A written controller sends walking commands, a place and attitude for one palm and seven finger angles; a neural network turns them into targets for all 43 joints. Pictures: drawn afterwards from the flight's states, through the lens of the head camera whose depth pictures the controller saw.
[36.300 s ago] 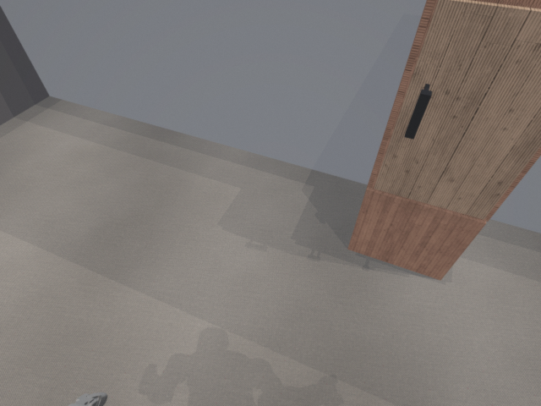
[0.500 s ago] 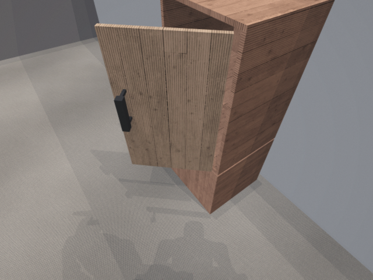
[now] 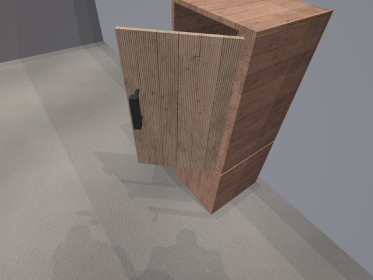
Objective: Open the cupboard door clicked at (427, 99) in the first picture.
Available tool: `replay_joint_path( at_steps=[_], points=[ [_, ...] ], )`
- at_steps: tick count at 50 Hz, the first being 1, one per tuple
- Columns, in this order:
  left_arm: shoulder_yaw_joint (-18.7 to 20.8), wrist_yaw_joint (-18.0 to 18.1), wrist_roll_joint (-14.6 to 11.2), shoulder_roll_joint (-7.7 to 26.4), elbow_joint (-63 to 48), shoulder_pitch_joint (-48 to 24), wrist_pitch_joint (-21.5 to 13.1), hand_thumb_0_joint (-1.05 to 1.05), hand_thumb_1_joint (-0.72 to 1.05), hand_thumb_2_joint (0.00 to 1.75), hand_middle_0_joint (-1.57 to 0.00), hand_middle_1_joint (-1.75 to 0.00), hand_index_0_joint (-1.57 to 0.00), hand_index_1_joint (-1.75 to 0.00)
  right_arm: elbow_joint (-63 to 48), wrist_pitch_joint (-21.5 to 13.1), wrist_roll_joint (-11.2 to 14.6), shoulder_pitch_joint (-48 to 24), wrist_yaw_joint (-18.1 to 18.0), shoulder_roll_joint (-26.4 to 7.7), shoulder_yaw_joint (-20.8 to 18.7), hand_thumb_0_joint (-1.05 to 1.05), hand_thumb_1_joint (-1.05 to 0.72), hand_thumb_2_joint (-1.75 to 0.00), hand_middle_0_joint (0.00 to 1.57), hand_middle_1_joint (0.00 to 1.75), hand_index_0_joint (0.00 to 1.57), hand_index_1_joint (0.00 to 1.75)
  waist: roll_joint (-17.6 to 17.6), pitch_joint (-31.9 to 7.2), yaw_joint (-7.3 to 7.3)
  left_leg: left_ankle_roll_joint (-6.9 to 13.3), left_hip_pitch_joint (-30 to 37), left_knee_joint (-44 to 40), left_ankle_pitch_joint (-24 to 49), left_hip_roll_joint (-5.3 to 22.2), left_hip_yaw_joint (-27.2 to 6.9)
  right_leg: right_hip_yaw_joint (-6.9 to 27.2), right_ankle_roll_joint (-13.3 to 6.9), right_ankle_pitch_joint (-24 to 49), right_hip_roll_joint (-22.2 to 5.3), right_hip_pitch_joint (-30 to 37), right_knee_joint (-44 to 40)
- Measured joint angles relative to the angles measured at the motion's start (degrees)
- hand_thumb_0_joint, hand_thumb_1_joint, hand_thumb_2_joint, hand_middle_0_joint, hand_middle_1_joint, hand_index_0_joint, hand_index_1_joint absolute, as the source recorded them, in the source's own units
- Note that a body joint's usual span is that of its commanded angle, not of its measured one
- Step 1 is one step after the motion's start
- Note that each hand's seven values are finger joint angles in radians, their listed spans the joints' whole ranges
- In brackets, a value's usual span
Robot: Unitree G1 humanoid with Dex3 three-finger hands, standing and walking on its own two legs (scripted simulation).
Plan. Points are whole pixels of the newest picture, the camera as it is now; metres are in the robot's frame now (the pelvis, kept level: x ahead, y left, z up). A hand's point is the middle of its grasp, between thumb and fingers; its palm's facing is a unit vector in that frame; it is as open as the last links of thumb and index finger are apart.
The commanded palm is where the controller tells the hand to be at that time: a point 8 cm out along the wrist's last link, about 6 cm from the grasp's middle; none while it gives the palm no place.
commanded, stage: shuffle to correct the standing spot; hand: left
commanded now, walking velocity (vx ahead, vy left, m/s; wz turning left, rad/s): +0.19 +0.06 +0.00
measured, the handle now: (137, 109) +0.65 +0.21 -0.01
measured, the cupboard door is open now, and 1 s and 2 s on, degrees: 47 47 47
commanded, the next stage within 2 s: come to a stop and stand still in 0.54 s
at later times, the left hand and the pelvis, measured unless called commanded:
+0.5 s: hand out of the picture +0.02 +0.19 -0.18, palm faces +0.00 -0.99 -0.13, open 7.4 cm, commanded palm none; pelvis +0.05 +0.04 +0.00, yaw -4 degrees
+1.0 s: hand (117, 263) +0.21 +0.19 -0.19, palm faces +0.05 -0.98 -0.17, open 7.2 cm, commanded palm none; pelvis +0.12 +0.03 -0.02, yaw -1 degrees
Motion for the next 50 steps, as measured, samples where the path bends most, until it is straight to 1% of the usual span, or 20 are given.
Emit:
replay_joint_path(
  at_steps=[7,13,16,18,19,21,23,25,27,29,32,35,37,39,41,43,45,47,48,50],
  points=[
    [0.73,-0.38,0.64,-2.98,1.66,5.26,0.55,0.00,0.91,0.90,-0.20,-0.29,-0.20,-0.30,1.85,1.40,-0.19,4.38,-0.02,1.45,-0.51,0.01,-0.91,-0.90,0.20,0.30,0.20,0.30,0.36,-0.08,0.33,0.68,-1.69,2.97,-3.97,-0.11,-0.05,0.17,-0.60,-6.41,-0.02,-1.37,2.80],
    [1.89,-0.46,0.47,-4.69,3.04,9.14,0.34,0.00,0.90,0.90,-0.20,-0.29,-0.20,-0.30,2.11,1.02,-0.07,6.84,-0.40,2.16,-0.99,0.01,-0.91,-0.90,0.20,0.30,0.20,0.30,0.61,0.55,0.36,1.42,-3.09,6.95,-6.01,-0.39,0.05,0.71,-1.04,-7.64,-0.13,-2.10,5.43],
    [2.31,-0.36,0.45,-5.07,3.67,10.39,0.31,0.00,0.91,0.90,-0.20,-0.29,-0.20,-0.30,2.10,0.42,-0.01,7.44,-0.59,2.58,-1.10,0.01,-0.91,-0.90,0.20,0.30,0.20,0.30,0.27,0.68,0.51,2.26,-2.97,8.61,-6.40,-0.83,0.62,1.53,-1.33,-8.15,-0.44,-2.31,7.51],
    [2.39,-0.38,0.54,-5.30,4.11,10.82,0.56,0.00,0.91,0.90,-0.20,-0.29,-0.20,-0.30,2.03,-0.22,-0.04,7.38,-0.79,2.90,-1.21,0.01,-0.91,-0.90,0.20,0.30,0.20,0.30,-0.18,0.64,0.67,2.93,-2.01,8.52,-7.52,-1.25,1.72,2.43,-2.42,-10.46,-0.69,-3.33,11.03],
    [2.34,-0.41,0.63,-5.50,4.32,10.72,0.80,0.00,0.91,0.90,-0.20,-0.29,-0.20,-0.30,1.94,-0.70,-0.07,7.20,-0.94,3.03,-1.26,0.01,-0.91,-0.90,0.20,0.30,0.20,0.30,-0.23,0.73,0.67,3.22,-1.17,7.78,-7.68,-1.33,2.47,2.30,-2.63,-11.68,-0.75,-4.71,14.81],
    [2.32,-0.64,0.75,-5.80,4.52,9.76,1.02,0.00,0.91,0.90,-0.20,-0.29,-0.19,-0.30,1.60,-1.79,-0.03,6.91,-1.25,3.38,-1.20,0.01,-0.91,-0.90,0.20,0.30,0.20,0.30,-0.17,1.08,0.18,3.53,0.99,5.03,-7.01,-1.48,3.72,1.41,-2.75,-12.64,-1.02,-8.09,22.66],
    [2.47,-0.94,0.72,-5.82,4.08,7.87,0.84,0.00,0.91,0.90,-0.20,-0.29,-0.19,-0.30,1.42,-2.75,0.01,6.95,-1.48,3.88,-0.96,0.01,-0.91,-0.90,0.20,0.30,0.20,0.30,0.08,1.40,-0.53,3.58,3.08,1.73,-5.87,-1.61,4.19,0.16,-2.45,-11.72,-1.52,-10.90,26.35],
    [2.66,-1.11,0.60,-5.69,3.00,5.40,0.55,0.00,0.91,0.90,-0.20,-0.29,-0.19,-0.30,1.65,-3.41,0.03,7.24,-1.66,4.43,-0.71,0.00,-0.91,-0.90,0.20,0.30,0.20,0.30,0.49,1.58,-1.05,3.51,4.93,-1.33,-4.77,-1.67,4.22,-0.85,-2.04,-9.79,-2.06,-12.81,26.12],
    [2.81,-0.87,0.82,-5.32,1.79,2.57,0.42,0.01,0.91,0.90,-0.20,-0.29,-0.19,-0.30,2.18,-3.74,-0.01,7.66,-1.78,5.02,-0.55,0.00,-0.91,-0.90,0.20,0.30,0.20,0.30,0.81,1.76,-1.37,3.35,6.51,-3.59,-4.08,-1.67,4.02,-1.43,-1.76,-8.00,-2.47,-13.76,23.54],
    [3.38,-0.38,0.91,-3.81,1.25,0.37,0.67,0.03,0.95,0.89,-0.20,-0.29,-0.20,-0.30,2.86,-3.78,-0.12,8.05,-1.74,5.65,-0.51,0.00,-0.91,-0.90,0.20,0.30,0.20,0.30,0.86,1.95,-1.63,3.00,7.88,-4.77,-4.14,-1.54,4.01,-1.80,-1.66,-6.36,-2.69,-14.01,20.36],
    [4.01,-0.75,0.50,-2.40,-0.44,-2.57,0.22,0.03,0.96,0.90,-0.20,-0.29,-0.19,-0.30,3.78,-3.58,-0.33,8.75,-1.66,6.03,-0.70,0.00,-0.91,-0.90,0.20,0.30,0.20,0.30,1.26,2.42,-2.08,2.44,9.32,-4.87,-5.27,-1.35,3.84,-2.14,-1.80,-4.97,-2.84,-13.42,16.04],
    [4.22,-0.94,0.37,-2.06,-2.41,-5.20,-0.59,0.03,0.95,0.90,-0.20,-0.29,-0.19,-0.30,4.60,-3.09,-0.36,9.43,-1.58,5.93,-0.91,0.00,-0.91,-0.90,0.20,0.30,0.21,0.30,1.84,3.11,-2.34,1.73,9.97,-2.56,-7.68,-0.89,3.49,-2.65,-2.15,-2.61,-2.22,-10.62,9.76],
    [3.89,-0.74,0.34,-1.58,-3.90,-6.19,-1.87,0.02,0.94,0.90,-0.20,-0.29,-0.19,-0.30,4.78,-2.75,0.05,10.50,-1.53,6.21,-0.85,0.00,-0.91,-0.90,0.20,0.30,0.21,0.30,0.93,3.05,-2.40,0.97,8.51,2.86,-11.00,-1.15,2.98,-2.02,-2.90,3.81,-2.30,-7.31,5.09],
    [3.45,-0.18,0.11,-2.54,-4.16,-7.47,-2.76,0.01,0.93,0.90,-0.20,-0.29,-0.19,-0.30,4.93,-1.75,0.38,9.98,-1.54,5.45,-1.10,0.00,-0.91,-0.90,0.20,0.30,0.21,0.30,2.38,3.51,-2.43,-0.71,4.84,11.83,-15.43,0.36,1.79,-3.07,-1.44,1.66,-1.70,-7.41,7.74],
    [2.82,0.17,0.02,-3.68,-4.38,-8.04,-2.68,0.01,0.92,0.90,-0.20,-0.29,-0.19,-0.30,4.41,-0.26,0.58,8.41,-1.78,4.53,-1.62,0.01,-0.91,-0.90,0.20,0.30,0.21,0.30,3.45,3.75,-2.63,-2.19,0.49,19.08,-19.22,1.64,0.79,-4.46,-0.98,-0.78,-1.37,-7.20,8.80],
    [2.50,0.61,0.17,-4.40,-4.43,-8.28,-1.72,0.00,0.92,0.90,-0.20,-0.29,-0.19,-0.30,3.27,0.59,0.78,6.39,-1.84,3.92,-2.13,0.01,-0.91,-0.90,0.20,0.30,0.20,0.30,3.09,3.90,-2.62,-3.13,-2.35,19.72,-18.82,2.64,0.56,-4.96,-0.73,-1.28,-1.57,-7.11,8.85],
    [2.46,0.66,0.09,-4.75,-4.33,-8.21,-0.46,0.00,0.91,0.90,-0.20,-0.29,-0.20,-0.30,1.64,0.57,0.71,4.64,-1.69,3.49,-2.57,0.01,-0.91,-0.90,0.20,0.30,0.20,0.30,2.02,4.03,-2.39,-3.67,-2.82,14.55,-12.16,3.42,1.29,-4.67,-0.16,-1.61,-2.09,-7.76,9.95],
    [3.47,0.81,-0.50,-4.55,-4.36,-7.67,0.78,-0.01,0.92,0.89,-0.20,-0.29,-0.20,-0.30,0.22,0.40,0.41,3.29,-1.46,3.43,-2.92,0.01,-0.91,-0.90,0.20,0.30,0.20,0.30,0.04,3.65,-1.60,-1.49,-2.44,13.43,-10.00,2.51,2.91,-3.26,0.32,-2.25,-3.00,-8.77,11.29],
    [3.85,0.85,-0.48,-4.20,-4.43,-7.43,1.43,-0.01,0.93,0.89,-0.20,-0.29,-0.20,-0.30,-0.54,0.32,0.17,2.84,-1.39,3.40,-3.00,0.01,-0.91,-0.90,0.19,0.30,0.20,0.30,-0.43,3.27,-1.26,-0.46,-2.32,12.83,-10.22,2.23,3.35,-2.65,0.17,-3.36,-2.98,-9.17,11.59],
    [4.10,0.75,-0.18,-3.35,-4.38,-6.96,2.29,-0.02,0.94,0.89,-0.20,-0.29,-0.20,-0.30,-1.78,0.13,-0.25,1.70,-1.49,3.47,-2.95,0.00,-0.92,-0.90,0.19,0.30,0.20,0.30,-0.94,2.99,-0.85,0.66,-1.83,10.86,-9.96,1.74,3.79,-1.21,-0.49,-7.19,-2.40,-9.83,14.51]
  ],
)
